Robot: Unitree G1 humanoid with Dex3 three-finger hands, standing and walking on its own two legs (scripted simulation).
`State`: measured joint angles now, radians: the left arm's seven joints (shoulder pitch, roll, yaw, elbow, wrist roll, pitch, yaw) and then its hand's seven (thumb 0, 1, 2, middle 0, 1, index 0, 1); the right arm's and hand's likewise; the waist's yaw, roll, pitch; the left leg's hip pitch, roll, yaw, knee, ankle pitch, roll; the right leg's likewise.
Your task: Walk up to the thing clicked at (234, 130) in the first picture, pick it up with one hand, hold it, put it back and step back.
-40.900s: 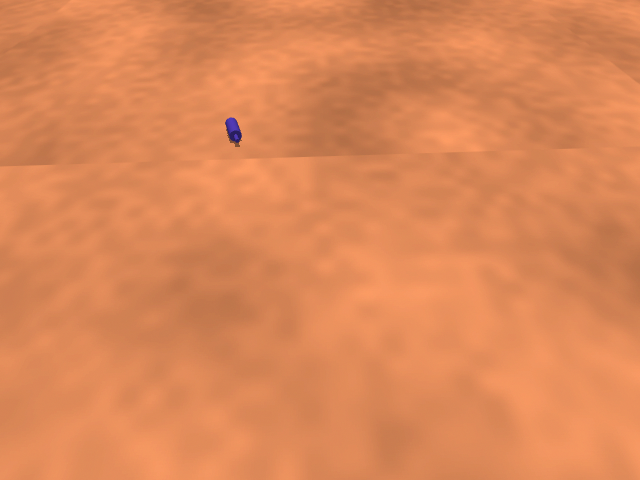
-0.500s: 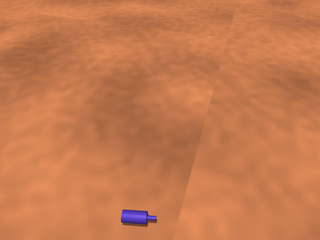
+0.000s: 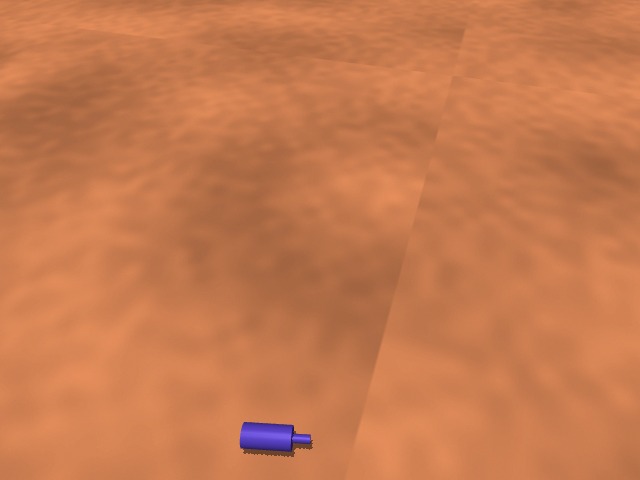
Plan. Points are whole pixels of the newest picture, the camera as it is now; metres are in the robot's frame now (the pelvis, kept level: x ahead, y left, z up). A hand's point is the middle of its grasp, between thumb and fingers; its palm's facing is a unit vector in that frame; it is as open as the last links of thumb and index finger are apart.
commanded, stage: stand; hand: left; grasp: from above
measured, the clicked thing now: (276, 437) +0.42 +0.16 -0.75
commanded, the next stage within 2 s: step back in 0.50 s
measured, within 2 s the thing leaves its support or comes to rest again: neither
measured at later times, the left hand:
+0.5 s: hand out of the picture +0.08 +0.24 -0.16, palm faces -0.02 -0.94 -0.33, open 7.4 cm
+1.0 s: hand out of the picture +0.07 +0.31 -0.18, palm faces -0.10 -0.93 -0.34, open 7.4 cm
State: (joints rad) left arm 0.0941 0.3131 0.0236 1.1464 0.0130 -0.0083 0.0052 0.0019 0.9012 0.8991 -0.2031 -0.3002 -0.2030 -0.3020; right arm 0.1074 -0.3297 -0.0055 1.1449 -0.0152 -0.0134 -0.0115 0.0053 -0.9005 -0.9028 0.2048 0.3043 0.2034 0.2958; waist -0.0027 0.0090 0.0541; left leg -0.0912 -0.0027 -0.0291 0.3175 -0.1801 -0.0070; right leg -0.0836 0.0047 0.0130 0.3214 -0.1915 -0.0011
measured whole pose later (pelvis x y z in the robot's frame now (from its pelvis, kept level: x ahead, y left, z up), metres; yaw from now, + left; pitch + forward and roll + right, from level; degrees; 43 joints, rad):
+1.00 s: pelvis -0.07 +0.06 -0.01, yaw -3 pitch -2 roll -2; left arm 0.07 0.40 0.07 0.86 0.01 0.06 0.02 0.00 0.90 0.90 -0.20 -0.30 -0.20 -0.30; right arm 0.14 -0.34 -0.05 0.92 -0.02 0.02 -0.02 0.01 -0.90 -0.90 0.21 0.30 0.21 0.30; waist -0.03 -0.05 0.21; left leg -0.26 -0.02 0.02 0.57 -0.28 0.07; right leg -0.46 0.13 0.17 1.14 -0.49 0.00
